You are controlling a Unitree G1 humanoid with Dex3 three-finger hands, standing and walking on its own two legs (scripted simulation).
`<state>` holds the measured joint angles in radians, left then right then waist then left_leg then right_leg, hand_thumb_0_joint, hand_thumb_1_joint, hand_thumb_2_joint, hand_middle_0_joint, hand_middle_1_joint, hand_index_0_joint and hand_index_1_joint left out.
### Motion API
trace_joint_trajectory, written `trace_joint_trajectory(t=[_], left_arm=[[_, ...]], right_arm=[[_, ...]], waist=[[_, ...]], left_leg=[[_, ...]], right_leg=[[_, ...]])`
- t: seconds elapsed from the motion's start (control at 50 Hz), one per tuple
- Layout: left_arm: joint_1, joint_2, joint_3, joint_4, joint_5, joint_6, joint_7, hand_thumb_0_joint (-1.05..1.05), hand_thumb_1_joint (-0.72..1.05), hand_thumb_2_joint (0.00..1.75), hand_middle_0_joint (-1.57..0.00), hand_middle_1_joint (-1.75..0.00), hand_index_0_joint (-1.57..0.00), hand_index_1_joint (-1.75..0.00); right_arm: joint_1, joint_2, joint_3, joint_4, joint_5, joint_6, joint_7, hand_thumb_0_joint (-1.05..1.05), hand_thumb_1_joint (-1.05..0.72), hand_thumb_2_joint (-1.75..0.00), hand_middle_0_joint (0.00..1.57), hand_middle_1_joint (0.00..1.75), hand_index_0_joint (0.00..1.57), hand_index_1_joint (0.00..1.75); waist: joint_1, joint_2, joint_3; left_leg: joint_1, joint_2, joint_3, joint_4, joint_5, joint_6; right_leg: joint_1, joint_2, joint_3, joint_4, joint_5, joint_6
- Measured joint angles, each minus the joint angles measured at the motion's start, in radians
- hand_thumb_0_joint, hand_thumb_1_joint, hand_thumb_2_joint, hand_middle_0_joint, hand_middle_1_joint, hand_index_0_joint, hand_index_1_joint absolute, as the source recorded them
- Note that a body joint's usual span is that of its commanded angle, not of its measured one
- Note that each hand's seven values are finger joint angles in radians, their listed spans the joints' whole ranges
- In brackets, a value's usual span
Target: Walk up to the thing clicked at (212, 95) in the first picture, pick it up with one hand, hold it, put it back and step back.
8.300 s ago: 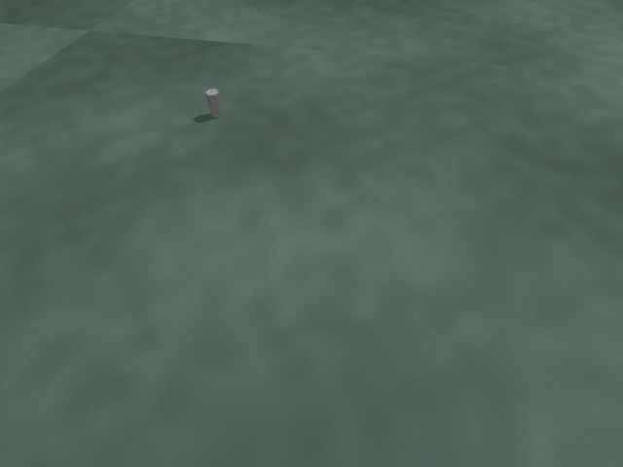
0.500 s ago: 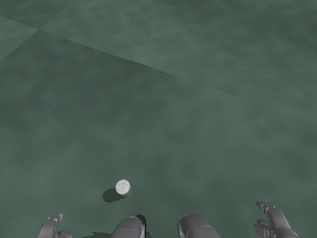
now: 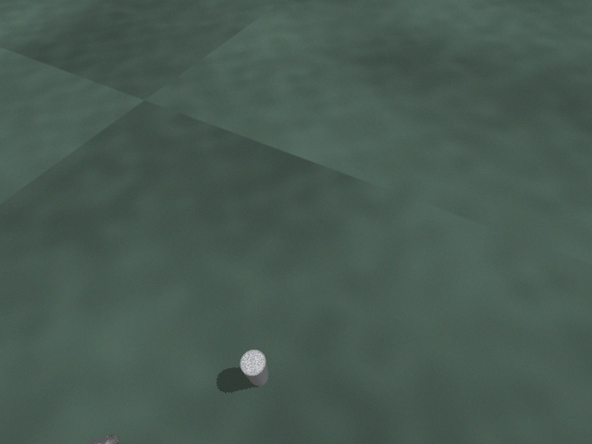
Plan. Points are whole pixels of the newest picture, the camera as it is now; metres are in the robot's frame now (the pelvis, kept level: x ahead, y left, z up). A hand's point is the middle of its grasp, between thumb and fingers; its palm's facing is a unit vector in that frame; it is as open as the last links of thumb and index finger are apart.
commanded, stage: walk up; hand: left
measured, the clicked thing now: (256, 369) +0.41 +0.19 -0.69
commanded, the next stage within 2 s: none
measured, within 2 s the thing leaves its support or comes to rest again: neither
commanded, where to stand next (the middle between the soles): +0.03 +0.01 m, yaw -7 degrees
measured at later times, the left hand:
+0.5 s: hand out of the picture +0.08 +0.31 -0.13, palm faces -0.04 -0.87 -0.49, open 7.4 cm
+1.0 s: hand out of the picture +0.12 +0.26 -0.17, palm faces -0.17 -0.93 -0.33, open 7.4 cm
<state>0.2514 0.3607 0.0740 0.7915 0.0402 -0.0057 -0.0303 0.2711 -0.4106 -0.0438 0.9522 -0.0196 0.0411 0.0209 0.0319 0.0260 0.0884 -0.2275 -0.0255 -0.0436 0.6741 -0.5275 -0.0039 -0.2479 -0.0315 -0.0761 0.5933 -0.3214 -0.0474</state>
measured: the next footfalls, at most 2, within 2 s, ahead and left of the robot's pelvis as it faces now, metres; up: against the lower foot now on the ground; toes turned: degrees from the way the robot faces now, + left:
left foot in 0.02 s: +0.02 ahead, +0.12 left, +0.00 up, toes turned -2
left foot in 0.58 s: +0.02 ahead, +0.18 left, +0.00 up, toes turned -2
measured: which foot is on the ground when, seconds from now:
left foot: up 0.00-0.00, down 0.02-0.32, up 0.34-0.56, down 0.58-0.98, up 1.00-1.00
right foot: down 0.00-0.60, up 0.62-0.94, down 0.96-1.00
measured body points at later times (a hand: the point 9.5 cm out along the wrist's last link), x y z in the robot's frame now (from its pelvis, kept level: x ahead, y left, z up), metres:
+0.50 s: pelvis +0.00 +0.03 +0.00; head +0.05 +0.00 +0.44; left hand +0.08 +0.36 -0.10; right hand +0.12 -0.27 -0.14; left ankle -0.04 +0.19 -0.67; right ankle +0.06 -0.11 -0.73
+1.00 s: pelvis +0.00 +0.00 -0.02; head +0.03 +0.01 +0.43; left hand +0.12 +0.30 -0.14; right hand -0.01 -0.37 -0.10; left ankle -0.02 +0.18 -0.72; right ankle +0.03 -0.14 -0.73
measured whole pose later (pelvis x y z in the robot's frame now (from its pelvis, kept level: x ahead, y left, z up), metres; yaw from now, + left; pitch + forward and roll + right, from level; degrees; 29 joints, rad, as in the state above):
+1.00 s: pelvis +0.00 +0.00 -0.02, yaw -6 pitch -4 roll -2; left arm 0.22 0.39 0.07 0.90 0.02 -0.01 -0.06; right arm 0.33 -0.50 -0.09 0.85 -0.03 -0.02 -0.01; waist -0.05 0.00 0.14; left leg -0.23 0.14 -0.01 0.81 -0.46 0.02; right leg -0.31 0.01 0.02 0.69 -0.30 0.02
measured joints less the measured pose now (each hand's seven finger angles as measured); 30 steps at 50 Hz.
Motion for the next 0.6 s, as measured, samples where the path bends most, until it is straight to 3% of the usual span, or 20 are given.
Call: trace_joint_trajectory(t=[0.06, 0.14, 0.24, 0.3, 0.34, 0.4, 0.46, 0.5, 0.56, 0.6], left_arm=[[0.051, 0.036, 0.0, 0.033, -0.009, 0.007, -0.001, 0.0, 0.9, 0.9, -0.21, -0.3, -0.2, -0.3], [0.091, 0.036, -0.008, 0.116, -0.024, 0.027, 0.016, 0.0, 0.9, 0.9, -0.2, -0.3, -0.2, -0.3], [0.081, 0.027, -0.023, 0.132, -0.034, -0.009, 0.018, 0.01, 0.9, 0.9, -0.2, -0.3, -0.2, -0.3], [0.058, 0.019, -0.031, 0.135, -0.038, -0.033, 0.038, 0.0, 0.9, 0.9, -0.2, -0.3, -0.2, -0.3], [0.029, 0.004, -0.036, 0.142, -0.035, -0.035, 0.052, 0.0, 0.9, 0.9, -0.2, -0.3, -0.2, -0.3], [-0.01, 0.006, -0.044, 0.115, -0.03, -0.037, 0.065, 0.0, 0.9, 0.9, -0.21, -0.3, -0.2, -0.3], [-0.035, 0.007, -0.045, 0.09, -0.027, -0.037, 0.076, 0.0, 0.9, 0.9, -0.21, -0.3, -0.21, -0.3], [-0.051, 0.013, -0.042, 0.084, -0.014, -0.025, 0.072, 0.0, 0.9, 0.9, -0.21, -0.3, -0.21, -0.3], [-0.071, 0.026, -0.028, 0.054, 0.012, 0.014, 0.049, 0.0, 0.9, 0.9, -0.21, -0.3, -0.21, -0.3], [-0.088, 0.05, -0.012, 0.026, 0.01, 0.044, 0.032, 0.0, 0.9, 0.9, -0.21, -0.3, -0.2, -0.3]], right_arm=[[-0.006, 0.022, -0.009, -0.006, -0.017, -0.025, 0.008, 0.02, -0.91, -0.89, 0.2, 0.3, 0.2, 0.3], [-0.004, 0.029, -0.007, -0.06, -0.025, -0.039, 0.014, 0.01, -0.91, -0.89, 0.2, 0.3, 0.2, 0.3], [-0.035, 0.028, 0.005, -0.096, -0.016, -0.039, 0.012, 0.01, -0.9, -0.89, 0.2, 0.3, 0.2, 0.3], [-0.075, 0.019, 0.006, -0.109, -0.004, -0.012, 0.011, 0.01, -0.9, -0.89, 0.2, 0.3, 0.2, 0.3], [-0.105, 0.012, -0.003, -0.109, 0.011, 0.011, 0.005, 0.01, -0.9, -0.89, 0.2, 0.3, 0.2, 0.3], [-0.143, 0.016, -0.009, -0.121, 0.015, 0.045, 0.0, 0.01, -0.91, -0.89, 0.2, 0.3, 0.2, 0.3], [-0.164, 0.007, -0.016, -0.13, 0.022, 0.047, 0.002, 0.01, -0.91, -0.89, 0.2, 0.3, 0.2, 0.3], [-0.156, 0.003, -0.016, -0.121, 0.035, 0.033, 0.0, 0.01, -0.91, -0.89, 0.2, 0.3, 0.2, 0.3], [-0.105, 0.004, -0.007, -0.087, 0.035, -0.004, -0.009, 0.01, -0.91, -0.89, 0.2, 0.3, 0.2, 0.3], [-0.077, 0.027, -0.007, -0.05, 0.019, -0.028, -0.031, 0.01, -0.91, -0.89, 0.2, 0.3, 0.2, 0.3]], waist=[[0.004, -0.066, -0.009], [-0.029, -0.067, -0.064], [-0.032, -0.049, -0.045], [-0.022, -0.019, -0.01], [-0.026, 0.031, 0.014], [-0.007, 0.031, 0.051], [-0.001, 0.041, 0.077], [0.002, 0.047, 0.075], [0.001, 0.041, 0.049], [0.013, -0.017, 0.06]], left_leg=[[0.081, -0.021, 0.041, -0.152, 0.214, 0.023], [0.097, -0.009, 0.042, -0.156, 0.195, 0.042], [0.116, 0.0, 0.049, -0.17, 0.196, 0.031], [0.089, 0.011, 0.059, -0.082, 0.145, 0.023], [0.045, 0.034, 0.039, 0.004, 0.123, 0.023], [-0.073, -0.02, -0.008, 0.266, -0.009, 0.02], [-0.153, -0.041, -0.061, 0.438, -0.009, 0.015], [-0.144, -0.019, -0.071, 0.391, 0.015, 0.006], [-0.064, 0.024, -0.021, 0.123, 0.07, -0.016], [0.001, 0.001, 0.033, -0.01, 0.132, -0.015]], right_leg=[[0.015, -0.028, 0.024, 0.045, -0.026, 0.024], [-0.046, 0.015, 0.069, 0.216, -0.174, 0.029], [-0.061, 0.009, 0.077, 0.127, -0.119, 0.037], [-0.028, 0.011, 0.063, -0.012, 0.098, 0.042], [-0.032, 0.031, 0.043, -0.003, 0.097, 0.045], [-0.062, 0.006, 0.06, 0.011, 0.089, 0.042], [-0.086, -0.013, 0.078, -0.008, 0.116, 0.05], [-0.105, -0.02, 0.084, -0.005, 0.12, 0.051], [-0.145, -0.036, 0.077, 0.057, 0.084, 0.04], [-0.176, -0.067, 0.107, 0.155, 0.039, 0.031]])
